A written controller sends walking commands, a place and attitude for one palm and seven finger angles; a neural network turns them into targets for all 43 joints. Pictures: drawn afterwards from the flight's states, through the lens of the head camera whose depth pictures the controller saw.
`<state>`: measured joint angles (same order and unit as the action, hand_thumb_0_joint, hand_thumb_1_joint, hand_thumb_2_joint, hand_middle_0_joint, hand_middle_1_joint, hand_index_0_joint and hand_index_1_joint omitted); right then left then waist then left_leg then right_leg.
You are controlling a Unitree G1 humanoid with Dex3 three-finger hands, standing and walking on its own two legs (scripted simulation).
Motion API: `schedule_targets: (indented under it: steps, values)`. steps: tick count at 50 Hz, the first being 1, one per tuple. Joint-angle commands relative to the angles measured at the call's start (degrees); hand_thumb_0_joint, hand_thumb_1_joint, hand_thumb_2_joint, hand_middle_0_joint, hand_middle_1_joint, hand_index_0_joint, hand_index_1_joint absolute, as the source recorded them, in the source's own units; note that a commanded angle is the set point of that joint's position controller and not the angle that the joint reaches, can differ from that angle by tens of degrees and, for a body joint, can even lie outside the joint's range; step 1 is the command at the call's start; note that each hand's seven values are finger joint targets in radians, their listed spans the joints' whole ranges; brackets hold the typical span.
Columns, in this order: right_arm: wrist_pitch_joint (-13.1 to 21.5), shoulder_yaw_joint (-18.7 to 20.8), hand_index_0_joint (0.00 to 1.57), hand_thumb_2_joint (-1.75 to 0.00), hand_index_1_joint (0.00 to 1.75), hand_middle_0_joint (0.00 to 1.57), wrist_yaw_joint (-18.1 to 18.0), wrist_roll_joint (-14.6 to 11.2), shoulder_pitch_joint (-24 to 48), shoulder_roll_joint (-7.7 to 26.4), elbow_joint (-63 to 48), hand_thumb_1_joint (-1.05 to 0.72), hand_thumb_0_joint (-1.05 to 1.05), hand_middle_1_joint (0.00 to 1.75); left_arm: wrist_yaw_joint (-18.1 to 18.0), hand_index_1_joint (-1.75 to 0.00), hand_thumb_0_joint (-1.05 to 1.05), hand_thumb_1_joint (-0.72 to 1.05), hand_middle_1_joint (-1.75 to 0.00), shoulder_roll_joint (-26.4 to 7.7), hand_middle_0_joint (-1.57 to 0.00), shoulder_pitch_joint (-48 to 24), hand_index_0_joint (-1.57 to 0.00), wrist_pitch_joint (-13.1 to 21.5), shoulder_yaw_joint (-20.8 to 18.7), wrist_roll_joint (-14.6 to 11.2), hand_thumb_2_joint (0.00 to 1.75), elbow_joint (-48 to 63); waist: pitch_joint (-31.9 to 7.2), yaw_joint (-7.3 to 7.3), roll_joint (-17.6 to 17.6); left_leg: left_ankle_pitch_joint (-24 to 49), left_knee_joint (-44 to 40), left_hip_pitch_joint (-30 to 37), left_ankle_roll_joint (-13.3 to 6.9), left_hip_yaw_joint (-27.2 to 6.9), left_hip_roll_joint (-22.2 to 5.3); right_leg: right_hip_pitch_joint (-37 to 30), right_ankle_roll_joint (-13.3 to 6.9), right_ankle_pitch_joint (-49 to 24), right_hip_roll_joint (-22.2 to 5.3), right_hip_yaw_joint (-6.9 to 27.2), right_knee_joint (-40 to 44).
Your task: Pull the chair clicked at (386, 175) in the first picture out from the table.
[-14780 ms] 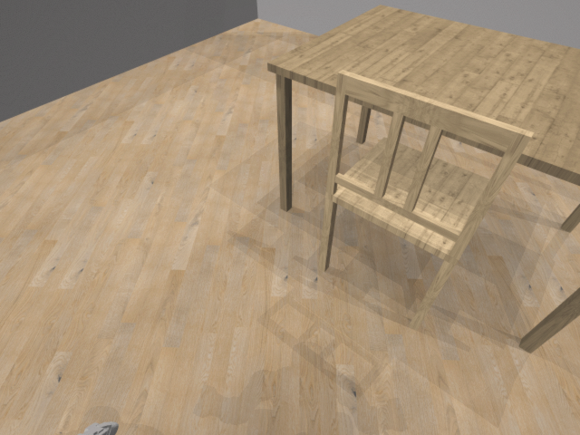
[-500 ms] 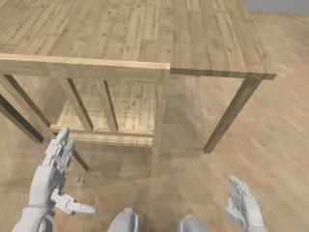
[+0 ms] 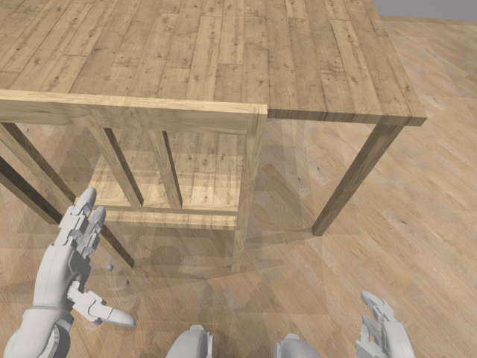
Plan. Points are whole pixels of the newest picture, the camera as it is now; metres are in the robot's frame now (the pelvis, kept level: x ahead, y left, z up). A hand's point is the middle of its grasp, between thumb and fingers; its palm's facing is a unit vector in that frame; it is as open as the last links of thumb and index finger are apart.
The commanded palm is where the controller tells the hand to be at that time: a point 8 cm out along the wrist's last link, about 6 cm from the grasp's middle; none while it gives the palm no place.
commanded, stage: raise the hand toward the chair's back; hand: left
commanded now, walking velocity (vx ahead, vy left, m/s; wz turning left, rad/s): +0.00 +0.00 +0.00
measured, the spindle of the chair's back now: (121, 170) +0.45 +0.26 -0.03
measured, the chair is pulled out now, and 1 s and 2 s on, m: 0.00 0.00 0.00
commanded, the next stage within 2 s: aim the fingers beside a spindle in 0.28 s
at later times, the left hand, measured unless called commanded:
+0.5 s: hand (117, 271) +0.24 +0.19 +0.04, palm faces +0.03 -1.00 -0.05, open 16.9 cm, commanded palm +0.22 +0.25 +0.04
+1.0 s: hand (138, 261) +0.26 +0.17 +0.02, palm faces +0.01 -1.00 -0.03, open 16.9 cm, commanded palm +0.24 +0.23 +0.02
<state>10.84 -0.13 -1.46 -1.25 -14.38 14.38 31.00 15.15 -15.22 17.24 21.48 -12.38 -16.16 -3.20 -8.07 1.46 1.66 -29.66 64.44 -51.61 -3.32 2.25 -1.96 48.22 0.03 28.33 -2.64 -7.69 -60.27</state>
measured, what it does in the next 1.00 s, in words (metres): stands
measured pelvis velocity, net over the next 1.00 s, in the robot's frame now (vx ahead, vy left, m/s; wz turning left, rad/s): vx -0.01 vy -0.02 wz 0.00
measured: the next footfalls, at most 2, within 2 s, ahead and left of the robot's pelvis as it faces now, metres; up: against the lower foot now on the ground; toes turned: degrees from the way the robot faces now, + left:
none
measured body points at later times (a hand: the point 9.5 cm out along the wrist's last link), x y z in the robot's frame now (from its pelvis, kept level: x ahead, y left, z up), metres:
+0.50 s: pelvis +0.00 -0.02 +0.00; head +0.07 +0.00 +0.44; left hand +0.23 +0.24 +0.04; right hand +0.17 -0.25 -0.08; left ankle +0.01 +0.08 -0.66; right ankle +0.01 -0.13 -0.66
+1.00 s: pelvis -0.01 -0.02 -0.02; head +0.08 -0.01 +0.43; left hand +0.25 +0.23 +0.02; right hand +0.16 -0.27 -0.10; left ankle +0.01 +0.08 -0.66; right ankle +0.01 -0.13 -0.66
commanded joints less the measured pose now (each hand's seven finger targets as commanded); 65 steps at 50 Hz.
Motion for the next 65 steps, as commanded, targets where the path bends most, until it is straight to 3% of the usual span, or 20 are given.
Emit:
schedule_targets:
  steps: [1,5,15,18,21,22,25,27,29,30,32,35,41,48,52,55,57,60,62,65]
  values:
    - [2.9,3.5,0.20,-0.90,0.30,0.20,-0.7,-0.2,1.8,8.3,-8.0,-0.90,0.00,0.30,-0.8,-0.08,0.00,-0.50,-0.08,-8.3,-0.06,-1.8,-0.06,5.2,-5.2,-0.4,0.30,12.4,-14.4,-1.12,3.6,22.4,-11.3,14.0,3.4,-6.4,0.2,-6.0,-1.6,-12.4,2.9,2.0,5.4]
    - [2.7,3.4,0.20,-0.90,0.30,0.20,-0.5,0.0,1.9,8.2,-8.0,-0.90,0.00,0.30,-1.2,-0.08,0.00,-0.50,-0.08,-7.7,-0.06,-2.2,-0.06,5.9,-4.7,-0.5,0.30,12.9,-14.4,-0.81,4.2,21.0,-11.3,14.2,3.5,-6.3,0.2,-5.2,-1.5,-11.5,2.8,2.0,5.3]
    - [2.1,3.0,0.20,-0.90,0.30,0.20,-1.0,-0.5,2.4,8.2,-8.5,-0.90,0.00,0.30,-0.1,-0.08,0.00,-0.50,-0.08,-7.2,-0.06,-3.2,-0.06,5.1,-4.0,-1.0,0.30,10.6,-12.2,0.00,1.0,13.7,-11.0,10.4,2.5,-5.4,0.9,-6.1,-1.3,-8.7,2.9,2.9,7.0]
    - [2.4,3.0,0.20,-0.90,0.30,0.20,-1.0,-0.4,2.5,7.9,-8.4,-0.90,0.00,0.30,-0.1,-0.08,0.00,-0.50,-0.08,-7.6,-0.06,-3.0,-0.06,5.7,-4.2,-1.0,0.30,11.9,-13.5,-0.28,2.4,15.1,-10.6,11.1,2.4,-5.1,0.9,-6.9,-1.4,-9.9,2.8,3.3,6.9]
    - [2.4,2.8,0.20,-0.90,0.30,0.20,-1.3,-0.3,2.1,8.0,-7.3,-0.90,0.00,0.30,-0.4,-0.08,0.00,-0.50,-0.08,-8.7,-0.06,-5.7,-0.06,6.2,-5.1,-0.7,0.30,9.9,-12.0,0.59,1.1,14.0,-9.5,9.3,2.2,-4.9,1.0,-6.1,-1.3,-9.5,2.8,3.6,6.9]
    - [2.5,2.8,0.20,-0.90,0.30,0.20,-1.2,-0.2,2.3,7.9,-7.5,-0.90,0.00,0.30,-0.1,-0.08,0.00,-0.50,-0.08,-7.4,-0.06,-5.5,-0.06,6.4,-4.2,-1.0,0.30,9.8,-12.7,0.36,1.8,14.0,-9.1,9.0,2.1,-4.7,1.2,-6.1,-1.3,-9.7,2.7,3.8,6.7]
    - [2.7,2.8,0.20,-0.90,0.30,0.20,-1.2,-0.3,2.3,8.1,-7.2,-0.90,0.00,0.30,0.7,-0.08,0.00,-0.50,-0.08,-7.4,-0.06,-7.0,-0.06,6.6,-3.8,-1.0,0.30,8.2,-12.5,0.50,2.4,13.6,-8.6,8.3,2.2,-4.6,1.3,-5.7,-1.4,-9.6,2.5,4.1,6.4]
    - [2.6,2.9,0.20,-0.90,0.30,0.20,-1.3,-0.4,2.1,8.3,-7.1,-0.90,0.00,0.30,1.1,-0.08,0.00,-0.50,-0.08,-8.1,-0.06,-7.7,-0.06,6.3,-4.5,-1.1,0.30,6.5,-12.8,0.73,0.6,13.4,-8.0,7.4,1.9,-4.4,1.2,-6.0,-1.2,-9.6,2.6,4.6,6.5]
    - [2.7,2.9,0.20,-0.90,0.30,0.20,-1.3,-0.3,2.0,8.3,-7.1,-0.90,0.00,0.30,1.3,-0.08,0.00,-0.50,-0.08,-8.5,-0.06,-9.1,-0.06,6.5,-4.5,-1.0,0.30,7.5,-14.3,0.40,2.7,14.1,-7.9,7.9,1.9,-4.3,1.2,-6.3,-1.3,-10.2,2.4,4.7,6.1]
    - [2.7,2.9,0.20,-0.90,0.30,0.20,-1.3,-0.3,2.0,8.3,-7.2,-0.90,0.00,0.30,1.3,-0.08,0.00,-0.50,-0.08,-7.9,-0.06,-9.1,-0.06,6.3,-4.1,-1.1,0.30,6.9,-14.4,0.40,1.7,14.7,-7.8,7.9,1.9,-4.4,1.2,-6.2,-1.3,-10.8,2.5,4.6,5.9]
    - [2.6,3.0,0.20,-0.90,0.30,0.20,-1.3,-0.2,1.9,8.2,-6.8,-0.90,0.00,0.30,1.1,-0.08,0.00,-0.50,-0.08,-9.1,-0.06,-8.7,-0.06,6.4,-5.9,-1.3,0.30,6.3,-15.7,-0.16,1.4,16.0,-7.3,7.5,1.9,-4.1,1.2,-7.7,-1.2,-12.5,2.4,5.0,5.6]
    - [2.5,3.2,0.20,-0.90,0.30,0.20,-0.9,-0.2,2.3,7.9,-6.9,-0.90,0.00,0.30,0.9,-0.08,0.00,-0.50,-0.08,-8.3,-0.06,-7.3,-0.06,6.7,-5.4,-1.3,0.30,6.5,-16.4,-0.50,2.5,17.7,-7.1,7.6,2.0,-3.7,1.3,-8.1,-1.2,-14.5,2.3,5.0,5.1]
    - [1.9,3.3,0.20,-0.90,0.30,0.20,-0.7,0.0,2.4,8.2,-6.4,-0.90,0.00,0.30,-0.3,-0.08,0.00,-0.50,-0.08,-7.6,-0.06,-8.8,-0.06,7.1,-4.5,-0.7,0.30,4.1,-14.1,0.18,0.3,14.8,-6.3,4.8,1.9,-4.0,1.2,-5.7,-1.1,-11.6,2.4,5.1,4.5]
    - [1.8,3.4,0.20,-0.90,0.30,0.20,-0.5,0.1,2.2,8.2,-6.5,-0.90,0.00,0.30,-1.0,-0.08,0.00,-0.50,-0.08,-6.5,-0.06,-11.9,-0.06,8.7,-2.3,0.0,0.30,6.2,-17.1,0.52,1.1,15.5,-5.2,5.6,1.8,-4.2,1.1,-4.4,-1.2,-12.0,2.3,5.1,2.9]
    - [1.5,3.2,0.20,-0.90,0.30,0.20,-0.4,0.2,2.2,8.3,-6.4,-0.90,0.00,0.30,-1.8,-0.08,0.00,-0.50,-0.08,-5.3,-0.06,-13.8,-0.06,8.4,-0.7,0.9,0.30,5.1,-16.8,0.89,1.4,14.9,-4.7,5.2,1.8,-4.5,1.0,-2.2,-1.3,-11.0,2.3,4.8,2.1]
    - [0.9,3.2,0.20,-0.90,0.30,0.20,-0.3,0.2,2.3,8.3,-6.6,-0.90,0.00,0.30,-2.3,-0.08,0.00,-0.50,-0.08,-5.3,-0.06,-14.5,-0.06,7.8,-0.9,1.1,0.30,3.8,-16.7,0.80,0.1,13.2,-4.5,4.0,1.9,-4.4,1.1,-2.0,-1.2,-9.6,2.3,4.9,2.1]
    - [0.5,3.2,0.20,-0.90,0.30,0.20,-0.2,0.3,2.3,8.3,-6.6,-0.90,0.00,0.30,-2.8,-0.08,0.00,-0.50,-0.08,-6.6,-0.06,-15.9,-0.06,7.9,-2.0,1.6,0.30,3.6,-18.0,0.32,1.1,13.7,-4.2,3.8,1.9,-4.3,1.1,-2.5,-1.4,-10.0,2.2,5.2,1.6]
    - [0.3,3.2,0.20,-0.90,0.30,0.20,-0.1,0.4,2.5,8.1,-6.8,-0.90,0.00,0.30,-3.3,-0.08,0.00,-0.50,-0.08,-4.1,-0.06,-17.7,-0.06,7.8,0.8,1.9,0.30,4.2,-18.8,0.62,2.3,14.7,-4.2,5.4,2.0,-4.5,1.0,-1.2,-1.4,-10.7,2.2,4.8,1.1]
    - [-0.1,3.3,0.20,-0.90,0.30,0.20,0.0,0.5,2.0,8.3,-6.6,-0.90,0.00,0.30,-3.7,-0.08,0.00,-0.50,-0.08,-5.5,-0.06,-16.5,-0.06,7.8,-0.8,2.0,0.30,3.3,-19.8,0.20,0.7,16.5,-3.8,5.2,2.0,-4.6,0.9,-2.1,-1.5,-12.6,2.3,4.8,0.6]
    - [-0.7,3.3,0.20,-0.90,0.30,0.20,0.3,0.5,2.1,8.1,-6.8,-0.90,0.00,0.30,-4.2,-0.08,0.00,-0.50,-0.08,-4.9,-0.06,-16.7,-0.06,7.6,-0.2,2.2,0.30,2.6,-19.4,0.44,0.4,15.6,-3.4,4.0,2.0,-4.3,1.0,-1.9,-1.3,-12.4,2.3,4.8,0.3]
